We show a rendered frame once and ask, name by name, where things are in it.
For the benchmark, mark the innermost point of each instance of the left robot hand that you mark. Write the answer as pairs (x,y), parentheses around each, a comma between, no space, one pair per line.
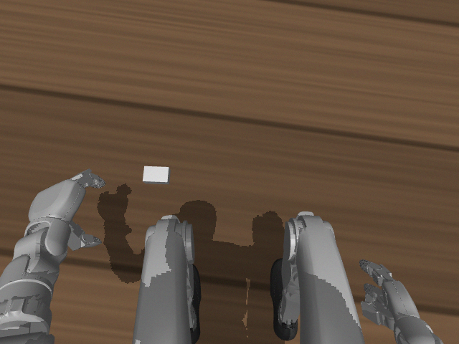
(62,200)

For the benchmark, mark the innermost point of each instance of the right robot foot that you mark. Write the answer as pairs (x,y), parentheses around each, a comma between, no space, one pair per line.
(282,330)

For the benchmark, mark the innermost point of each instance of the left robot arm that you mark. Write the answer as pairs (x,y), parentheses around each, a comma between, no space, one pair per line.
(27,283)

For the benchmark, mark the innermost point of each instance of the small box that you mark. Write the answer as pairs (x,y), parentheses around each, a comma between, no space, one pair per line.
(156,175)

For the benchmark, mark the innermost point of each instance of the right robot hand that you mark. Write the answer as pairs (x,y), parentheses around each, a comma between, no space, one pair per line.
(391,303)

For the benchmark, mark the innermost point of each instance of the right robot arm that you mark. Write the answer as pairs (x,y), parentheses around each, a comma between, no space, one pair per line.
(412,330)

